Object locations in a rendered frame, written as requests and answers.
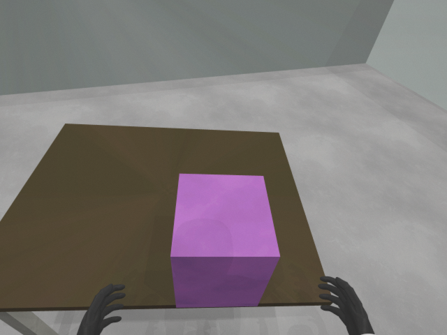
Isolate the table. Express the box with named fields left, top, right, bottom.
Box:
left=0, top=124, right=333, bottom=335

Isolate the right robot hand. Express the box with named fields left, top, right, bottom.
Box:
left=318, top=276, right=375, bottom=335

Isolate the carton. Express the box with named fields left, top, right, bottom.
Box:
left=170, top=174, right=280, bottom=308

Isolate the left robot hand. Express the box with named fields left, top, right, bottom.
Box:
left=77, top=284, right=126, bottom=335

